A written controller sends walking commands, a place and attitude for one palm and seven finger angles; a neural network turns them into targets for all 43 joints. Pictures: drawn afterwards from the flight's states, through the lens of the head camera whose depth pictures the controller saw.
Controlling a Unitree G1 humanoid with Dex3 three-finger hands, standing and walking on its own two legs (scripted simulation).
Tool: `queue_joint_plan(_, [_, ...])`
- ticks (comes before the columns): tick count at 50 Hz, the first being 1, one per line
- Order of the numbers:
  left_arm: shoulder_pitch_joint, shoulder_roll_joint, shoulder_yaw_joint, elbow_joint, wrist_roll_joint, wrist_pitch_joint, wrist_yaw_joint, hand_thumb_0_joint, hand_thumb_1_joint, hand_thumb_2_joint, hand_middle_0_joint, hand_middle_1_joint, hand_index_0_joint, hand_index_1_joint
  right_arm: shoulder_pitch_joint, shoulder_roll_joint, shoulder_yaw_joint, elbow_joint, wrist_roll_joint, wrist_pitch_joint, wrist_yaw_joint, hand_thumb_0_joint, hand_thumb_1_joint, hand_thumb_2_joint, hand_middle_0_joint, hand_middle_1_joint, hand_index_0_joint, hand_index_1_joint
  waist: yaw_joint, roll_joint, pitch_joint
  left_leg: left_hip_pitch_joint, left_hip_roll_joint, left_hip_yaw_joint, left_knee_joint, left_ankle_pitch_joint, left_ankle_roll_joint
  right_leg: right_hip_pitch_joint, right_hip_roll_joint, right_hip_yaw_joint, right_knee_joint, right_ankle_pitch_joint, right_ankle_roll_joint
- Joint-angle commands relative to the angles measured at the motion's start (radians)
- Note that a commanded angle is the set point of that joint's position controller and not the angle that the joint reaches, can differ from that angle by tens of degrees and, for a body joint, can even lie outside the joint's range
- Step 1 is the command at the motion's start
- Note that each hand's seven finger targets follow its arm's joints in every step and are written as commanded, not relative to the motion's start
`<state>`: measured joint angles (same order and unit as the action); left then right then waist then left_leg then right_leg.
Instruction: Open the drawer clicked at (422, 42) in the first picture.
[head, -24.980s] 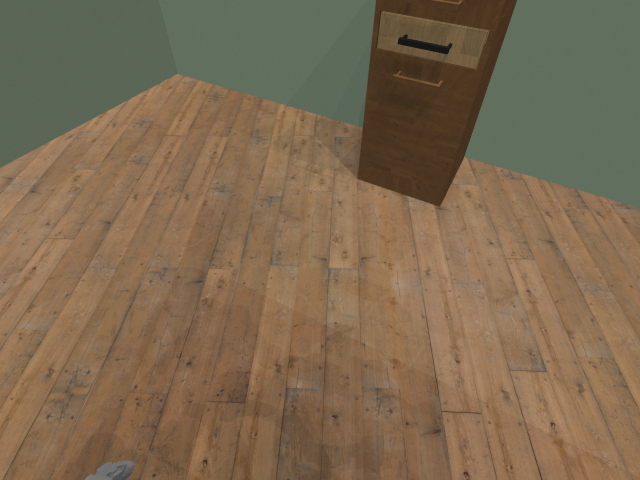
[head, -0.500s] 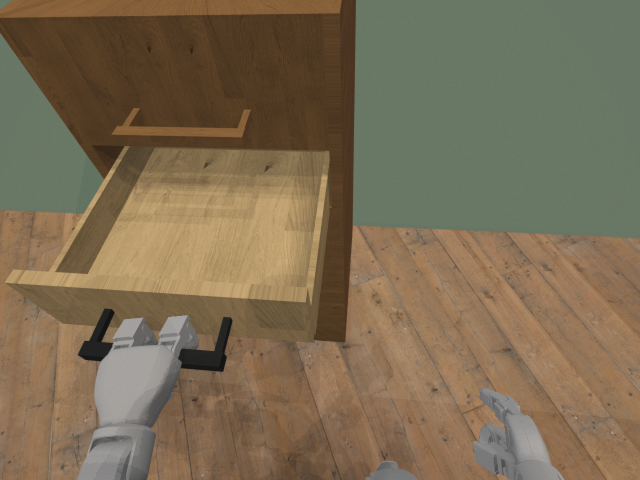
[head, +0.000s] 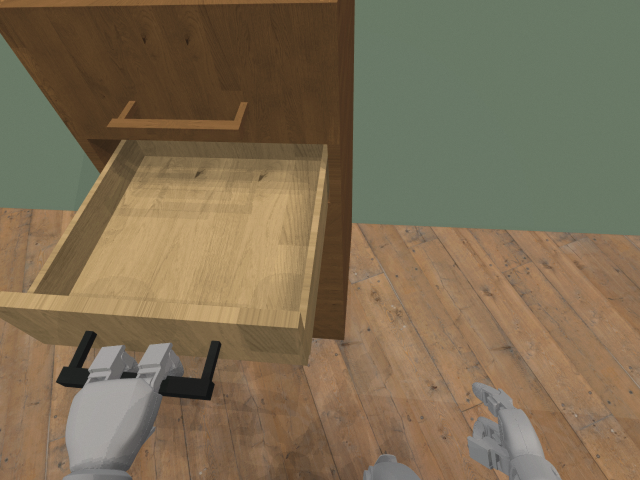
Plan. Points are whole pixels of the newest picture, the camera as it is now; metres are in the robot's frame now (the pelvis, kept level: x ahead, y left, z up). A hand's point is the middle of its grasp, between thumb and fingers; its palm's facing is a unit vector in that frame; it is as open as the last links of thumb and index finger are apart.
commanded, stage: pull the drawer open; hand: left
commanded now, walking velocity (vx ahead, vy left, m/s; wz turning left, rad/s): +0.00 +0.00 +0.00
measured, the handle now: (142, 364) +0.25 +0.24 +0.01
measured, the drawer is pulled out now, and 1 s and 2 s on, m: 0.30 0.30 0.30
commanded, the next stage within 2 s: open the thumb to release the handle in 0.24 s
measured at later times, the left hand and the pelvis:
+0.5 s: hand (130, 411) +0.20 +0.25 -0.01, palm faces +0.03 -0.04 -1.00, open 5.9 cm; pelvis +0.01 +0.01 -0.01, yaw +1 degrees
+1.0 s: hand (129, 416) +0.19 +0.25 -0.01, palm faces +0.00 -0.07 -1.00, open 13.5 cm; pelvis -0.01 +0.01 +0.00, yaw +2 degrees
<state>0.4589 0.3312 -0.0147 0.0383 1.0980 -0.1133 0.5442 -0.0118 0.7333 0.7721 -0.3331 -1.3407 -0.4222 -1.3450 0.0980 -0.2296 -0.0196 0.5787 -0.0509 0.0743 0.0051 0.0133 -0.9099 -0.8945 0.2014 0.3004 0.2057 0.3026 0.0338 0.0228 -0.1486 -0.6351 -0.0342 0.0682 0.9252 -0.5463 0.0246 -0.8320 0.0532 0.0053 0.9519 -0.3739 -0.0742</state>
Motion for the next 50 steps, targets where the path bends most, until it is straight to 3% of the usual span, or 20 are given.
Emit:
queue_joint_plan(1, [0.215,0.165,0.148,-0.217,-0.028,0.011,0.052,0.0,0.9,0.9,-0.4,-1.35,-0.4,-1.35,-0.096,-0.109,-0.031,-0.173,0.004,-0.04,0.003,0.0,-0.9,-0.9,0.2,0.3,0.2,0.3,0.064,-0.006,-0.211,-0.045,-0.032,-0.071,-0.093,0.365,-0.015,0.364,-0.025,0.111,-0.114,0.345,0.004])
queue_joint_plan(2, [0.257,0.17,0.161,-0.216,-0.027,0.006,0.056,0.0,0.9,0.9,-0.4,-1.35,-0.4,-1.35,-0.095,-0.106,-0.03,-0.175,0.003,-0.041,0.004,0.0,-0.9,-0.9,0.2,0.3,0.2,0.3,0.08,-0.009,-0.21,-0.042,-0.031,-0.07,-0.095,0.37,-0.016,0.365,-0.023,0.107,-0.109,0.331,0.004])
queue_joint_plan(3, [0.265,0.159,0.144,-0.229,-0.025,0.007,0.054,0.0,0.9,0.9,-0.4,-1.35,-0.4,-1.35,-0.094,-0.109,-0.03,-0.177,0.002,-0.04,0.009,0.0,-0.9,-0.9,0.2,0.3,0.2,0.3,0.074,0.011,-0.207,-0.036,-0.03,-0.071,-0.09,0.381,-0.018,0.351,-0.021,0.107,-0.108,0.329,0.002])
queue_joint_plan(4, [0.281,0.145,0.133,-0.225,-0.027,0.007,0.054,0.0,0.9,0.9,-0.4,-1.35,-0.4,-1.35,-0.092,-0.107,-0.031,-0.179,0.0,-0.04,0.011,0.0,-0.9,-0.9,0.2,0.3,0.2,0.3,0.07,-0.014,-0.195,-0.043,-0.029,-0.069,-0.085,0.375,-0.015,0.343,-0.021,0.103,-0.108,0.325,0.005])
queue_joint_plan(15, [0.388,0.16,0.172,-0.287,-0.036,-0.019,0.06,0.0,0.9,0.9,-0.4,-1.35,-0.4,-1.35,-0.073,-0.114,-0.034,-0.193,-0.008,-0.036,0.028,0.0,-0.9,-0.9,0.2,0.3,0.2,0.3,0.08,0.001,-0.232,-0.047,-0.02,-0.078,-0.055,0.479,-0.026,0.335,-0.02,0.104,-0.062,0.412,0.003])
queue_joint_plan(16, [0.379,0.166,0.18,-0.296,-0.038,-0.018,0.062,0.0,0.9,0.9,-0.4,-1.35,-0.4,-1.35,-0.071,-0.116,-0.034,-0.195,-0.01,-0.033,0.027,0.0,-0.9,-0.9,0.2,0.3,0.2,0.3,0.074,0.004,-0.238,-0.041,-0.018,-0.079,-0.049,0.502,-0.025,0.329,-0.018,0.101,-0.058,0.435,0.001])
queue_joint_plan(17, [-0.028,0.151,0.117,-0.27,0.004,-0.009,0.076,0.0,0.9,0.9,-0.4,-1.35,-0.4,-1.35,-0.079,-0.14,-0.043,-0.144,-0.022,-0.023,0.017,0.0,-0.9,-0.9,0.2,0.3,0.2,0.3,-0.026,-0.021,-0.202,-0.058,-0.016,-0.096,-0.013,0.417,-0.021,0.201,-0.021,0.105,-0.05,0.377,0.009])
queue_joint_plan(18, [-0.028,0.15,0.152,-0.254,0.013,-0.012,0.091,0.0,0.83,0.87,-0.395,-1.342,-0.395,-1.342,-0.055,-0.121,-0.055,-0.16,-0.028,-0.029,0.008,0.0,-0.9,-0.9,0.2,0.3,0.2,0.3,0.008,-0.012,-0.241,-0.044,-0.012,-0.093,-0.015,0.401,-0.02,0.219,-0.024,0.091,-0.048,0.33,0.011])
queue_joint_plan(19, [0.032,0.13,0.14,-0.182,0.016,-0.012,0.094,0.0,0.76,0.84,-0.39,-1.335,-0.39,-1.335,-0.052,-0.115,-0.05,-0.152,-0.025,-0.04,0.002,0.0,-0.9,-0.9,0.2,0.3,0.2,0.3,0.009,0.0,-0.21,-0.048,-0.016,-0.091,-0.017,0.386,-0.021,0.206,-0.02,0.08,-0.051,0.31,0.008])
queue_joint_plan(22, [0.074,0.151,0.159,-0.186,-0.002,0.01,0.103,0.0,0.55,0.75,-0.375,-1.313,-0.375,-1.313,-0.045,-0.118,-0.055,-0.157,-0.017,-0.042,-0.004,0.0,-0.9,-0.9,0.2,0.3,0.2,0.3,0.036,-0.017,-0.306,-0.016,-0.018,-0.087,-0.025,0.442,-0.028,0.275,-0.02,0.078,-0.046,0.361,0.01])
queue_joint_plan(26, [-0.006,0.102,0.054,-0.218,-0.032,0.07,0.054,0.0,0.27,0.63,-0.355,-1.283,-0.355,-1.283,-0.052,-0.132,-0.051,-0.162,-0.001,-0.035,-0.013,0.0,-0.9,-0.9,0.2,0.3,0.2,0.3,-0.001,-0.039,-0.298,0.018,-0.014,-0.089,-0.047,0.462,-0.026,0.3,-0.025,0.06,-0.086,0.366,0.02])
queue_joint_plan(29, [-0.021,0.089,0.011,-0.174,-0.029,0.086,0.01,0.0,0.06,0.54,-0.34,-1.26,-0.34,-1.26,-0.066,-0.124,-0.038,-0.157,0.006,-0.043,-0.025,0.0,-0.9,-0.9,0.2,0.3,0.2,0.3,-0.003,-0.086,-0.207,-0.003,-0.013,-0.086,-0.076,0.379,-0.014,0.303,-0.028,0.055,-0.127,0.3,0.028])
queue_joint_plan(31, [-0.083,0.141,0.05,-0.181,-0.026,0.079,-0.006,0.0,-0.08,0.48,-0.33,-1.245,-0.33,-1.245,-0.071,-0.126,-0.028,-0.163,0.009,-0.041,-0.033,0.0,-0.9,-0.9,0.2,0.3,0.2,0.3,0.001,-0.098,-0.193,-0.026,-0.017,-0.083,-0.092,0.307,-0.005,0.32,-0.032,0.07,-0.146,0.251,0.024])
queue_joint_plan(37, [-0.101,0.173,0.092,-0.125,0.0,0.036,-0.005,0.0,-0.5,0.3,-0.3,-1.2,-0.3,-1.2,-0.075,-0.111,-0.021,-0.147,0.002,-0.051,-0.04,0.0,-0.9,-0.9,0.2,0.3,0.2,0.3,0.025,-0.031,-0.176,-0.025,-0.027,-0.076,-0.106,0.259,-0.007,0.324,-0.034,0.09,-0.159,0.194,0.016])
queue_joint_plan(41, [-0.141,0.18,0.11,-0.118,-0.007,0.025,-0.001,0.0,-0.5,0.3,-0.3,-1.2,-0.3,-1.2,-0.081,-0.11,-0.026,-0.145,0.003,-0.05,-0.04,0.0,-0.9,-0.9,0.2,0.3,0.2,0.3,0.017,-0.012,-0.175,-0.036,-0.027,-0.077,-0.103,0.238,-0.006,0.318,-0.035,0.099,-0.168,0.165,0.014])
queue_joint_plan(42, [-0.126,0.168,0.101,-0.113,-0.007,0.025,0.003,0.0,-0.5,0.3,-0.3,-1.2,-0.3,-1.2,-0.087,-0.107,-0.026,-0.147,0.002,-0.051,-0.041,0.0,-0.9,-0.9,0.2,0.3,0.2,0.3,0.025,-0.006,-0.168,-0.038,-0.03,-0.076,-0.103,0.234,-0.006,0.315,-0.036,0.098,-0.167,0.156,0.014])
queue_joint_plan(43, [-0.155,0.158,0.089,-0.113,-0.006,0.025,0.003,0.0,-0.5,0.3,-0.3,-1.2,-0.3,-1.2,-0.082,-0.109,-0.031,-0.142,0.002,-0.05,-0.039,0.0,-0.9,-0.9,0.2,0.3,0.2,0.3,0.012,-0.017,-0.172,-0.031,-0.027,-0.077,-0.1,0.237,-0.006,0.301,-0.036,0.093,-0.168,0.156,0.016])
queue_joint_plan(46, [-0.159,0.158,0.094,-0.105,-0.018,0.024,0.003,0.0,-0.5,0.3,-0.3,-1.2,-0.3,-1.2,-0.081,-0.113,-0.033,-0.144,0.001,-0.052,-0.039,0.0,-0.9,-0.9,0.2,0.3,0.2,0.3,0.008,-0.051,-0.184,-0.039,-0.025,-0.081,-0.098,0.245,-0.004,0.31,-0.036,0.086,-0.163,0.17,0.018])
queue_joint_plan(47, [-0.139,0.107,0.045,-0.087,-0.017,0.025,-0.002,0.0,-0.5,0.3,-0.3,-1.2,-0.3,-1.2,-0.083,-0.108,-0.035,-0.142,0.0,-0.055,-0.037,0.0,-0.9,-0.9,0.2,0.3,0.2,0.3,0.007,-0.055,-0.175,-0.045,-0.026,-0.078,-0.096,0.238,-0.004,0.302,-0.038,0.087,-0.163,0.163,0.02])
queue_joint_plan(50, [-0.175,0.136,0.059,-0.101,-0.009,0.023,-0.001,0.0,-0.5,0.3,-0.3,-1.2,-0.3,-1.2,-0.085,-0.115,-0.038,-0.138,0.0,-0.055,-0.038,0.0,-0.9,-0.9,0.2,0.3,0.2,0.3,0.008,-0.046,-0.19,-0.044,-0.025,-0.08,-0.094,0.24,-0.006,0.296,-0.039,0.087,-0.158,0.16,0.019])
